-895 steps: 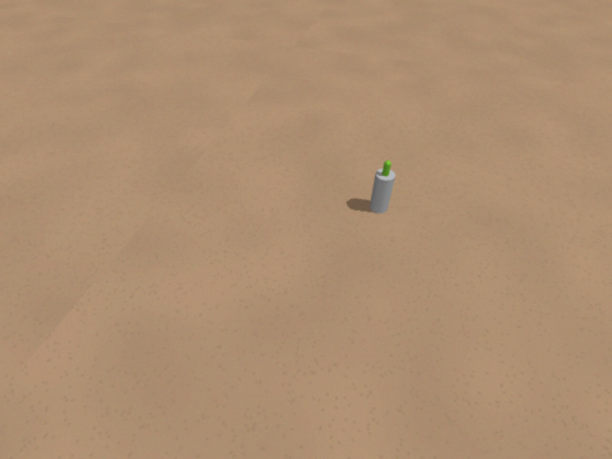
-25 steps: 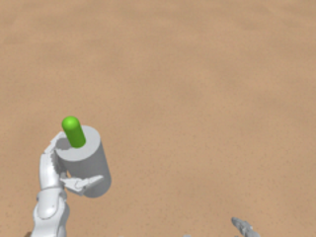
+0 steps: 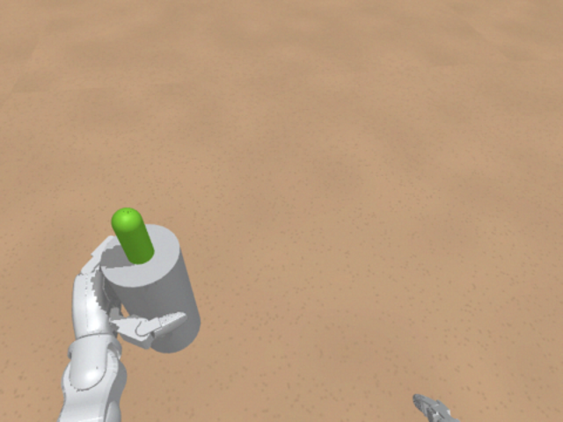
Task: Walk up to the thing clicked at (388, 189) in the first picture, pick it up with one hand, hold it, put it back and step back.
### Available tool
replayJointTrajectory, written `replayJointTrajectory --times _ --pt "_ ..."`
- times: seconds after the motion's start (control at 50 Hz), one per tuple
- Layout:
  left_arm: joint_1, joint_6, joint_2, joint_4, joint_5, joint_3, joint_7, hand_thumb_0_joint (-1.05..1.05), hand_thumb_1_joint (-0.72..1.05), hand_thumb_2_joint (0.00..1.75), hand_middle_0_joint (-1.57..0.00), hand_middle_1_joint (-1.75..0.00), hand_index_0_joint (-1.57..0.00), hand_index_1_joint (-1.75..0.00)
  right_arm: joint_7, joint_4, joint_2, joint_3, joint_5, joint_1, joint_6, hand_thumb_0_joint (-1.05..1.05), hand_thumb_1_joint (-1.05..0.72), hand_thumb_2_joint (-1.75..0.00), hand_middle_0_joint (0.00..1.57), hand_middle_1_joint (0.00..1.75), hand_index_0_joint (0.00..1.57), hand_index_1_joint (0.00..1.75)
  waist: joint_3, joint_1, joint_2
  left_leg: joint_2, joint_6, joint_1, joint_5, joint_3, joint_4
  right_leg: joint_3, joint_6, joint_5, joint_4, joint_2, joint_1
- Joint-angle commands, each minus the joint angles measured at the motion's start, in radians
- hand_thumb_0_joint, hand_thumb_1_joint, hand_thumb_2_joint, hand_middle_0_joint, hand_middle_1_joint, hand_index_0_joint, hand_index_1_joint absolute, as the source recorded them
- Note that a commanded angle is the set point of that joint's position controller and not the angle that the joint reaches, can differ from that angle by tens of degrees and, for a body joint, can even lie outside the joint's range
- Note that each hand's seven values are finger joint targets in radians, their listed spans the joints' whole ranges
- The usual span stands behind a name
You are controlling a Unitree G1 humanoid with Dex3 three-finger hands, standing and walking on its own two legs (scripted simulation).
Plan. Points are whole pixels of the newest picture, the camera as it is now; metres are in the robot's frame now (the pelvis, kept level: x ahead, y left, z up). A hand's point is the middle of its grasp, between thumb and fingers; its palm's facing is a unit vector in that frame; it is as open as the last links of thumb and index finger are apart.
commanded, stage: hold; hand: left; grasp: from the side
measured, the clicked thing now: (153, 281) +0.32 +0.16 +0.05
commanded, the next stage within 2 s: none
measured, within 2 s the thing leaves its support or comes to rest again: neither
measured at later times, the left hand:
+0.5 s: hand (146, 291) +0.31 +0.17 +0.05, palm faces +0.20 -0.98 -0.04, open 11.8 cm
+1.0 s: hand (147, 292) +0.31 +0.17 +0.05, palm faces +0.20 -0.98 -0.04, open 11.8 cm
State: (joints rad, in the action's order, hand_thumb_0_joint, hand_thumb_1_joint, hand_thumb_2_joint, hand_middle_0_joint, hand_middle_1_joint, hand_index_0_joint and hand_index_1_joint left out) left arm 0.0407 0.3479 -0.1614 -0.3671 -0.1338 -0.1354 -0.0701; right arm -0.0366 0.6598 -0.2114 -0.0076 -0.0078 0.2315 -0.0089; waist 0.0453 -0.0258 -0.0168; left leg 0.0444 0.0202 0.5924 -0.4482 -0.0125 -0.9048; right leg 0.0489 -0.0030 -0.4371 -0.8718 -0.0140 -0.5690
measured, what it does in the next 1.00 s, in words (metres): stands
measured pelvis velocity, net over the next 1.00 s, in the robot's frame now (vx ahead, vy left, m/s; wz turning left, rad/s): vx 0.00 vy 0.00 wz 0.00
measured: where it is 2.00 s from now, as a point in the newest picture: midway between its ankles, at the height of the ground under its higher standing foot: outside the picture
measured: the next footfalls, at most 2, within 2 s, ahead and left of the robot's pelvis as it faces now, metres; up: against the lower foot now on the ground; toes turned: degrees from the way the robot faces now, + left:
none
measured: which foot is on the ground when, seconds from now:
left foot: down 0.00-1.00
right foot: down 0.00-1.00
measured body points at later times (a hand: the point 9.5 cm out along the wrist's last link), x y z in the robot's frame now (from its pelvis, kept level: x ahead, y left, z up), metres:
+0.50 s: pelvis +0.00 +0.00 +0.01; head +0.04 +0.00 +0.46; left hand +0.29 +0.22 +0.05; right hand +0.13 -0.24 -0.10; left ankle +0.00 +0.13 -0.69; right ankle +0.00 -0.12 -0.69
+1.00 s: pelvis +0.00 +0.00 +0.01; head +0.04 +0.00 +0.46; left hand +0.29 +0.22 +0.05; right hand +0.13 -0.24 -0.10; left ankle +0.00 +0.13 -0.69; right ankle +0.00 -0.12 -0.69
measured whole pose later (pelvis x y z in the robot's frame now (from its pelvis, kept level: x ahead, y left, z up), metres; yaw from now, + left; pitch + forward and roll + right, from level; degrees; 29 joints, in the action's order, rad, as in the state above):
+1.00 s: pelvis +0.00 +0.00 +0.01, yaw +0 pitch +6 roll -1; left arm 0.02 0.36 -0.15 -0.36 -0.13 -0.11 -0.07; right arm -0.03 0.67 -0.21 0.00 0.00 0.22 -0.02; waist 0.03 -0.02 -0.02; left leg 0.04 0.02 0.51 -0.41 -0.01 -0.83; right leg 0.05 0.00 -0.41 -0.81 -0.02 -0.49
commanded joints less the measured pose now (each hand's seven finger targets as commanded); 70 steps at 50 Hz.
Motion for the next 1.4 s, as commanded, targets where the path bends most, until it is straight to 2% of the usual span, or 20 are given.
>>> replayJointTrajectory --times 0.0,0.08,0.12,0.2,0.22,0.26,0.36,0.5,0.58,0.6,0.64,0.66,0.7,0.8,0.84,0.92,1.0,1.08,1.16,1.38 --pt "0.351 0.113 -0.134 0.356 -0.023 -0.058 -0.011 0.00 -0.18 1.08 -1.13 -1.27 -1.14 -1.27 -0.008 -0.118 -0.127 0.052 -0.001 -0.019 -0.036 0.00 -0.93 -0.91 0.20 0.30 0.20 0.30 0.329 0.000 -0.045 -0.037 -0.019 -0.171 0.321 0.004 0.127 -0.009 0.009 0.361 0.114 0.027 0.147" --pt "0.275 0.107 -0.099 0.279 -0.019 -0.042 -0.009 0.00 -0.15 1.10 -1.15 -1.29 -1.16 -1.29 -0.005 -0.122 -0.127 0.053 -0.001 -0.030 -0.038 0.00 -0.93 -0.91 0.20 0.30 0.20 0.30 0.294 -0.001 -0.013 -0.035 -0.017 -0.175 0.322 0.000 0.141 -0.003 0.010 0.350 0.120 0.031 0.152" --pt "0.336 0.115 -0.138 0.364 -0.021 -0.070 -0.014 0.00 -0.12 1.11 -1.15 -1.29 -1.16 -1.29 -0.008 -0.123 -0.123 0.052 0.001 -0.024 -0.037 0.00 -0.92 -0.91 0.20 0.30 0.20 0.30 0.332 0.009 -0.033 -0.037 -0.017 -0.191 0.316 0.003 0.145 -0.007 0.008 0.352 0.127 0.027 0.170" --pt "0.281 0.103 -0.094 0.306 -0.020 -0.040 -0.015 0.00 -0.12 1.10 -1.13 -1.27 -1.15 -1.28 -0.005 -0.126 -0.119 0.048 0.002 -0.037 -0.039 0.00 -0.92 -0.91 0.20 0.30 0.20 0.30 0.282 0.001 -0.012 -0.037 -0.017 -0.180 0.298 0.002 0.158 -0.004 0.007 0.334 0.137 0.031 0.163" --pt "0.331 0.112 -0.132 0.390 -0.019 -0.057 -0.019 0.00 -0.13 1.10 -1.14 -1.28 -1.15 -1.28 -0.006 -0.120 -0.120 0.050 0.001 -0.030 -0.040 0.00 -0.92 -0.91 0.20 0.30 0.20 0.30 0.304 0.012 -0.048 -0.038 -0.015 -0.190 0.303 0.006 0.159 -0.007 0.010 0.338 0.137 0.027 0.170" --pt "0.289 0.101 -0.097 0.331 -0.012 -0.021 -0.012 0.00 -0.11 1.11 -1.15 -1.29 -1.17 -1.29 -0.007 -0.124 -0.119 0.048 0.000 -0.040 -0.040 0.00 -0.92 -0.91 0.20 0.30 0.20 0.30 0.281 -0.001 -0.033 -0.037 -0.015 -0.196 0.293 0.004 0.166 -0.004 0.008 0.325 0.146 0.030 0.161" --pt "0.319 0.101 -0.123 0.350 -0.015 -0.042 -0.011 0.00 -0.14 1.12 -1.15 -1.30 -1.17 -1.31 -0.006 -0.126 -0.125 0.053 0.005 -0.043 -0.043 0.00 -0.92 -0.91 0.20 0.30 0.20 0.30 0.274 0.003 -0.036 -0.037 -0.016 -0.202 0.295 0.003 0.176 -0.004 0.008 0.329 0.152 0.027 0.169" --pt "0.296 0.103 -0.078 0.349 -0.018 -0.010 -0.016 0.00 -0.12 1.11 -1.14 -1.29 -1.16 -1.29 0.000 -0.126 -0.116 0.048 0.002 -0.050 -0.047 0.00 -0.92 -0.91 0.20 0.30 0.20 0.30 0.275 0.000 -0.025 -0.039 -0.017 -0.203 0.291 0.006 0.179 -0.004 0.006 0.330 0.158 0.025 0.174" --pt "0.307 0.117 -0.115 0.353 -0.004 -0.030 -0.018 0.00 -0.10 1.12 -1.14 -1.29 -1.16 -1.29 0.000 -0.121 -0.115 0.050 0.000 -0.046 -0.047 0.00 -0.92 -0.91 0.20 0.30 0.20 0.30 0.287 0.004 -0.022 -0.040 -0.018 -0.206 0.301 0.006 0.173 -0.007 0.004 0.341 0.156 0.022 0.185" --pt "0.335 0.129 -0.150 0.415 -0.010 -0.068 -0.022 0.00 -0.10 1.12 -1.14 -1.29 -1.16 -1.30 -0.001 -0.121 -0.117 0.052 0.002 -0.047 -0.048 0.00 -0.92 -0.91 0.20 0.30 0.20 0.30 0.306 0.017 -0.036 -0.042 -0.018 -0.216 0.302 0.007 0.177 -0.008 0.004 0.343 0.159 0.020 0.202" --pt "0.281 0.119 -0.085 0.358 -0.020 -0.026 -0.015 0.00 -0.11 1.13 -1.15 -1.32 -1.17 -1.32 0.001 -0.123 -0.115 0.049 0.000 -0.042 -0.050 0.00 -0.92 -0.91 0.20 0.30 0.20 0.30 0.314 0.007 -0.030 -0.037 -0.017 -0.226 0.338 0.001 0.172 -0.003 0.007 0.364 0.147 0.026 0.197" --pt "0.314 0.124 -0.126 0.398 -0.021 -0.063 -0.020 0.00 -0.10 1.14 -1.15 -1.31 -1.17 -1.32 0.000 -0.123 -0.119 0.052 0.002 -0.047 -0.050 0.00 -0.92 -0.91 0.20 0.30 0.20 0.30 0.315 0.017 -0.053 -0.041 -0.016 -0.224 0.331 0.008 0.172 -0.008 0.005 0.366 0.155 0.023 0.201" --pt "0.292 0.119 -0.097 0.360 -0.019 -0.029 -0.017 0.00 -0.12 1.14 -1.15 -1.32 -1.17 -1.32 -0.003 -0.118 -0.115 0.047 0.002 -0.045 -0.047 0.00 -0.92 -0.91 0.20 0.30 0.20 0.30 0.286 0.003 -0.021 -0.040 -0.018 -0.215 0.312 0.006 0.176 -0.008 0.003 0.354 0.162 0.023 0.191" --pt "0.293 0.124 -0.121 0.332 -0.017 -0.049 -0.008 0.00 -0.12 1.15 -1.15 -1.32 -1.17 -1.32 -0.002 -0.111 -0.125 0.056 0.004 -0.048 -0.050 0.00 -0.92 -0.91 0.20 0.30 0.20 0.30 0.281 0.009 -0.026 -0.041 -0.022 -0.219 0.326 0.012 0.174 -0.012 0.001 0.375 0.165 0.017 0.191" --pt "0.286 0.121 -0.090 0.354 -0.016 -0.007 0.001 0.00 -0.12 1.13 -1.15 -1.31 -1.17 -1.32 -0.005 -0.117 -0.122 0.053 0.003 -0.046 -0.047 0.00 -0.93 -0.91 0.20 0.30 0.20 0.30 0.281 -0.003 0.001 -0.041 -0.024 -0.226 0.326 0.011 0.173 -0.011 -0.003 0.385 0.171 0.017 0.195" --pt "0.284 0.119 -0.086 0.300 -0.023 -0.025 -0.003 0.00 -0.15 1.12 -1.14 -1.29 -1.15 -1.30 0.000 -0.107 -0.118 0.053 0.004 -0.055 -0.051 0.00 -0.92 -0.91 0.20 0.30 0.20 0.30 0.220 0.002 0.008 -0.041 -0.023 -0.189 0.278 0.011 0.180 -0.008 -0.001 0.333 0.178 0.017 0.169" --pt "0.329 0.130 -0.134 0.385 -0.015 -0.057 -0.013 0.00 -0.14 1.14 -1.16 -1.32 -1.17 -1.33 0.000 -0.122 -0.126 0.060 0.005 -0.057 -0.049 0.00 -0.92 -0.91 0.20 0.30 0.20 0.30 0.297 0.014 -0.029 -0.042 -0.020 -0.234 0.293 0.010 0.189 -0.009 0.002 0.336 0.176 0.016 0.198" --pt "0.235 0.121 -0.076 0.293 -0.020 -0.037 -0.014 0.00 -0.13 1.13 -1.14 -1.31 -1.16 -1.31 0.000 -0.118 -0.118 0.054 0.002 -0.059 -0.049 0.00 -0.93 -0.91 0.20 0.30 0.20 0.30 0.267 0.009 -0.001 -0.043 -0.021 -0.208 0.307 0.011 0.179 -0.008 -0.001 0.353 0.175 0.018 0.195" --pt "0.306 0.128 -0.141 0.375 -0.016 -0.072 -0.016 0.00 -0.14 1.14 -1.15 -1.31 -1.16 -1.32 -0.004 -0.117 -0.118 0.053 0.003 -0.055 -0.046 0.00 -0.93 -0.91 0.20 0.30 0.20 0.30 0.283 0.015 -0.034 -0.043 -0.021 -0.216 0.298 0.011 0.186 -0.011 0.000 0.344 0.178 0.017 0.205" --pt "0.283 0.116 -0.095 0.329 -0.019 -0.014 0.005 0.00 -0.15 1.15 -1.16 -1.33 -1.17 -1.33 -0.003 -0.112 -0.126 0.059 0.008 -0.047 -0.055 0.00 -0.93 -0.91 0.20 0.30 0.20 0.30 0.273 0.003 -0.019 -0.039 -0.020 -0.241 0.332 0.008 0.190 -0.005 0.003 0.367 0.176 0.020 0.191"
